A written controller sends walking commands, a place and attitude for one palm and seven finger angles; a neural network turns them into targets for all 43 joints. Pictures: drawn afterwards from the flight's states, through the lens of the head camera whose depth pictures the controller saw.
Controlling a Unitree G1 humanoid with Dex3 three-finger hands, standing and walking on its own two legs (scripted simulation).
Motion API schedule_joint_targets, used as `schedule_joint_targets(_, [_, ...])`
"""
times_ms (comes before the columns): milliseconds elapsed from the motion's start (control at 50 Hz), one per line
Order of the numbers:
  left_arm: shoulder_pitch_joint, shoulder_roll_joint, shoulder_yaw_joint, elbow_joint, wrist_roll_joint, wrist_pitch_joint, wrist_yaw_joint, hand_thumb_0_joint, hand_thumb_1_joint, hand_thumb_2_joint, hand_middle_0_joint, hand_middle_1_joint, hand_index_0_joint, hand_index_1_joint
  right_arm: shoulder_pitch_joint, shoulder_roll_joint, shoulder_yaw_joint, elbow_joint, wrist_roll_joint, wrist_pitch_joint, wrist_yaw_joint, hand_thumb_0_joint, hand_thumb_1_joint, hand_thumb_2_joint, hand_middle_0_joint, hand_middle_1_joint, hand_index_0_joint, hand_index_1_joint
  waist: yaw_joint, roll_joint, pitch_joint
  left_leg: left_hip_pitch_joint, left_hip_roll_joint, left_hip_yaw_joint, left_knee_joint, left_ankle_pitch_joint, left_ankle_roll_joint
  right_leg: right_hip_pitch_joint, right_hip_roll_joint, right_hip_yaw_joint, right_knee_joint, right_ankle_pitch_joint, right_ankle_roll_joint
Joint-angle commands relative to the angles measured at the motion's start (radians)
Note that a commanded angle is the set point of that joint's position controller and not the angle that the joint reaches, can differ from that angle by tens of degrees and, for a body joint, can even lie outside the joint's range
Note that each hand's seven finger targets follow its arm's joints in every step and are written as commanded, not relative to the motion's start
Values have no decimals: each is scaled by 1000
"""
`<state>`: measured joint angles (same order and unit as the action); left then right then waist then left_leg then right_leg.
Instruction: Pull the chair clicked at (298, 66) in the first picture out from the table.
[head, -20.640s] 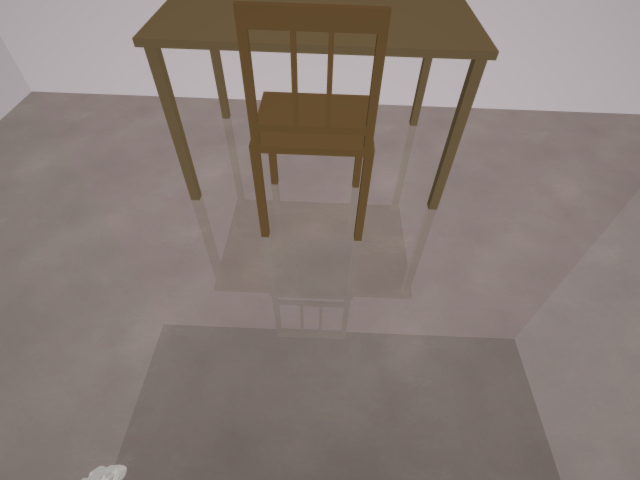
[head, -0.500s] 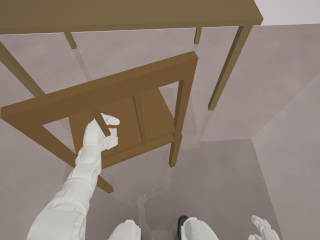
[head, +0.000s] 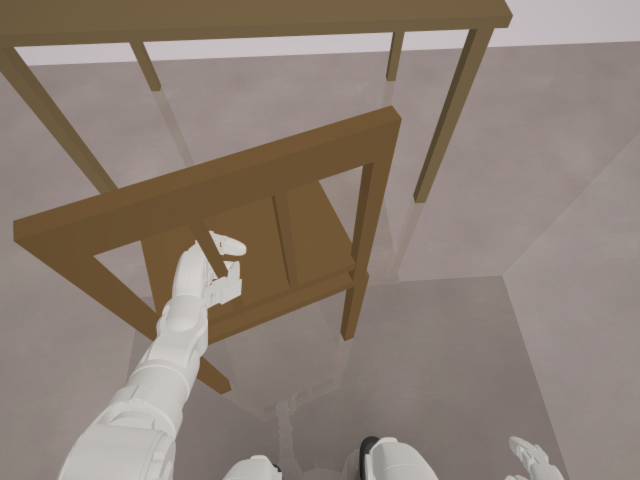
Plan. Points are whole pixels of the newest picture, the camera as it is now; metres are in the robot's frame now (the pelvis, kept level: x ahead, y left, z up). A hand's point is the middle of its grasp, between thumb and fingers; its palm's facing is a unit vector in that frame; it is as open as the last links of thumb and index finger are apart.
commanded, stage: step backward, pulling the chair out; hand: left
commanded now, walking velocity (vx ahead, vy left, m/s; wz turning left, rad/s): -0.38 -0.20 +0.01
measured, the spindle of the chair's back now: (220, 268) +0.40 +0.14 -0.06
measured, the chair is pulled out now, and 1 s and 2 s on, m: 0.37 0.59 0.59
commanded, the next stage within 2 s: stop walking, hand still on the chair in 0.48 s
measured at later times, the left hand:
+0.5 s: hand (223, 366) +0.26 +0.12 -0.05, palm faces +0.00 -0.98 -0.18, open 5.0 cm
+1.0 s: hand (219, 449) +0.16 +0.12 -0.05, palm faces +0.04 -0.98 -0.18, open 5.0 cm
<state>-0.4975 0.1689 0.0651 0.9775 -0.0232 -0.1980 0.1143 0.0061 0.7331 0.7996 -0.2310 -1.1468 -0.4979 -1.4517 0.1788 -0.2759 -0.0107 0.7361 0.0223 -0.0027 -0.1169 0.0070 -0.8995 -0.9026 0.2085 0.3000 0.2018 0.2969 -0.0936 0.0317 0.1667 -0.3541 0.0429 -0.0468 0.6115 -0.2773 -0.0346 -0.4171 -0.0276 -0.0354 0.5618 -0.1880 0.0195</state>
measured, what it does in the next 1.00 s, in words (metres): walks backwards: right foot, then left foot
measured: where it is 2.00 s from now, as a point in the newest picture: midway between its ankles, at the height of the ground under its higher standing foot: outside the picture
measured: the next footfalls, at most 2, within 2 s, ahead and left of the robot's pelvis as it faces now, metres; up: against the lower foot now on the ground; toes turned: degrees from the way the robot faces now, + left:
right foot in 0.18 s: +0.01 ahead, -0.14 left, +0.00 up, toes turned -3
left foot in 0.44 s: -0.09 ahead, +0.12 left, +0.00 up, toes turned -2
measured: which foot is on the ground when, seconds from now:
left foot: down 0.00-0.26, up 0.28-0.42, down 0.44-1.00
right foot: down 0.00-0.04, up 0.06-0.16, down 0.18-0.48, up 0.50-0.64, down 0.66-1.00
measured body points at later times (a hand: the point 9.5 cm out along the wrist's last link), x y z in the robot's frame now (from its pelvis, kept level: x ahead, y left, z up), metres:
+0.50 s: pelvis -0.11 +0.00 +0.00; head -0.04 +0.00 +0.44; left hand +0.25 +0.17 -0.04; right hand -0.03 -0.28 -0.12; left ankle -0.10 +0.14 -0.73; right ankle -0.04 -0.14 -0.72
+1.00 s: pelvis -0.15 -0.02 +0.01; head -0.12 -0.03 +0.46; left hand +0.16 +0.17 -0.04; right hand -0.07 -0.29 -0.11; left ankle -0.13 +0.12 -0.73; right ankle -0.13 -0.15 -0.73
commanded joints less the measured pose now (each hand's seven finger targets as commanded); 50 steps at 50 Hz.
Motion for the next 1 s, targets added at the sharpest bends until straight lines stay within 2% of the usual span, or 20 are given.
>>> schedule_joint_targets(0, [-254, 142, -32, -254, 2, -65, -15, 0, 900, 900, -500, -1450, -500, -1450, 43, -115, -53, -136, -6, -16, -5, 0, -900, -900, 200, 300, 200, 300, 59, 65, -474, 101, 216, -142, -173, 442, 103, 277, -59, 50, 63, 186, -4])
schedule_joint_targets(60, [-261, 127, -36, -280, 14, -62, -21, 0, 900, 900, -500, -1450, -500, -1450, 37, -98, -52, -128, -24, -18, 15, 0, -900, -900, 200, 300, 200, 300, 69, 260, -425, 126, 296, -210, -175, 599, 173, 147, -14, 42, 197, -241, -18])
schedule_joint_targets(100, [-275, 105, -51, -272, 17, -71, -23, 0, 900, 900, -500, -1450, -500, -1450, 82, -101, -61, -107, -23, -34, 33, 0, -900, -900, 200, 300, 200, 300, 55, 214, -437, 280, 288, -199, -76, 839, 169, 112, -9, 53, 73, -175, -27])
schedule_joint_targets(160, [-278, 139, -32, -234, 34, -86, -28, 0, 900, 900, -500, -1450, -500, -1450, 98, -108, -64, -87, -20, -45, 48, 0, -900, -900, 200, 300, 200, 300, 49, 208, -454, 333, 256, -167, -9, 873, 129, 171, -14, 57, -95, 0, -29])
schedule_joint_targets(200, [-292, 199, 12, -230, 37, -97, -21, 0, 900, 900, -500, -1450, -500, -1450, 89, -108, -76, -98, -8, -42, 41, 0, -900, -900, 200, 300, 200, 300, 42, 94, -511, 209, 189, -75, 22, 611, 65, 300, -63, 81, -107, 294, -43])
schedule_joint_targets(240, [-262, 276, 49, -195, 23, -99, -9, 0, 900, 900, -500, -1450, -500, -1450, 81, -103, -76, -108, 8, -38, 16, 0, -900, -900, 200, 300, 200, 300, 41, -132, -530, 64, 44, 28, 175, 66, -8, 351, -262, 240, -131, 573, -126])
schedule_joint_targets(280, [-249, 266, 52, -158, 26, -83, -5, 0, 900, 900, -500, -1450, -500, -1450, 12, -88, -55, -111, 0, -42, 8, 0, -900, -900, 200, 300, 200, 300, 82, -106, -485, -48, -5, -47, 340, -254, -8, 301, -358, 274, -151, 492, -177])
schedule_joint_targets(400, [-223, 182, 6, -136, -10, -27, -10, 0, 900, 900, -500, -1450, -500, -1450, 65, -108, -33, -92, 8, -32, -9, 0, -900, -900, 200, 300, 200, 300, 62, -152, -472, 140, 63, -6, -167, 99, 19, 276, -213, 122, -29, 301, -68])
schedule_joint_targets(440, [-252, 152, -18, -164, -17, -36, -18, 0, 900, 900, -500, -1450, -500, -1450, 64, -143, -51, -121, 7, -19, -4, 0, -900, -900, 200, 300, 200, 300, 78, 100, -411, 159, 238, -154, -230, 318, 123, 154, -44, 37, 91, -3, 0])
schedule_joint_targets(460, [-311, 114, -48, -205, -12, -41, -25, 0, 900, 900, -500, -1450, -500, -1450, 35, -107, -37, -130, -7, -17, 5, 0, -900, -900, 200, 300, 200, 300, 71, 268, -405, 126, 296, -256, -246, 381, 170, 108, -22, 25, 232, -190, -4])
schedule_joint_targets(480, [-332, 124, -38, -209, -2, -39, -25, 0, 900, 900, -500, -1450, -500, -1450, 32, -94, -33, -123, -20, -21, 13, 0, -900, -900, 200, 300, 200, 300, 75, 296, -385, 131, 320, -269, -241, 480, 199, 68, -17, 41, 326, -301, -9])
schedule_joint_targets(540, [-308, 145, -22, -170, -7, -33, -32, 0, 900, 900, -500, -1450, -500, -1450, 102, -114, -56, -96, -8, -30, 36, 0, -900, -900, 200, 300, 200, 300, 73, 158, -408, 362, 305, -204, -101, 813, 192, 1, 2, 44, 197, -256, -8])
schedule_joint_targets(640, [-182, 199, 4, -332, 10, -26, -43, 0, 900, 900, -500, -1450, -500, -1450, 85, -114, -42, -152, 4, -38, 44, 0, -900, -900, 200, 300, 200, 300, 80, 216, -421, 221, 195, -117, -31, 407, 108, 286, -14, 36, -201, -6, -16])
schedule_joint_targets(660, [-162, 188, -4, -334, 14, -19, -41, 0, 900, 900, -500, -1450, -500, -1450, 77, -97, -35, -164, 11, -40, 44, 0, -900, -900, 200, 300, 200, 300, 71, 157, -429, 177, 151, -62, -5, 297, 74, 334, -52, 60, -217, 69, -28])
schedule_joint_targets(700, [-188, 258, 54, -316, 1, 9, -16, 0, 900, 900, -500, -1450, -500, -1450, 64, -85, -47, -172, 28, -29, 27, 0, -900, -900, 200, 300, 200, 300, 64, -217, -451, 64, 28, 43, 71, -68, 9, 344, -211, 243, -197, 13, -108])
schedule_joint_targets(720, [-171, 244, 48, -300, -3, 11, -10, 0, 900, 900, -500, -1450, -500, -1450, 45, -79, -40, -163, 22, -28, 19, 0, -900, -900, 200, 300, 200, 300, 73, -192, -429, 46, 7, 26, 120, -145, 12, 321, -252, 258, -216, -11, -133])
schedule_joint_targets(760, [-111, 235, 54, -282, 0, 19, 0, 0, 900, 900, -500, -1450, -500, -1450, 42, -76, -26, -135, 8, -27, 18, 0, -900, -900, 200, 300, 200, 300, 69, -75, -403, 67, 4, 9, 60, -108, 27, 307, -245, 222, -185, 0, -126])
schedule_joint_targets(820, [-115, 197, 37, -297, -3, 7, 0, 0, 900, 900, -500, -1450, -500, -1450, 31, -79, -32, -128, 3, -34, 10, 0, -900, -900, 200, 300, 200, 300, 72, -116, -385, 140, 25, 1, -105, 85, 45, 336, -185, 170, -131, 89, -71])
schedule_joint_targets(860, [-81, 166, 7, -271, -4, 3, -9, 0, 900, 900, -500, -1450, -500, -1450, 20, -76, -32, -127, 5, -22, 8, 0, -900, -900, 200, 300, 200, 300, 70, -36, -337, 148, 47, -22, -129, 83, 62, 279, -142, 129, -145, -56, -43])
schedule_joint_targets(980, [-28, 123, -20, -283, 6, -18, -11, 0, 900, 900, -500, -1450, -500, -1450, 1, -71, -33, -134, -1, -22, 9, 0, -900, -900, 200, 300, 200, 300, 81, 13, -300, 171, 69, -53, -178, 127, 74, 243, -90, 101, -146, -68, -38])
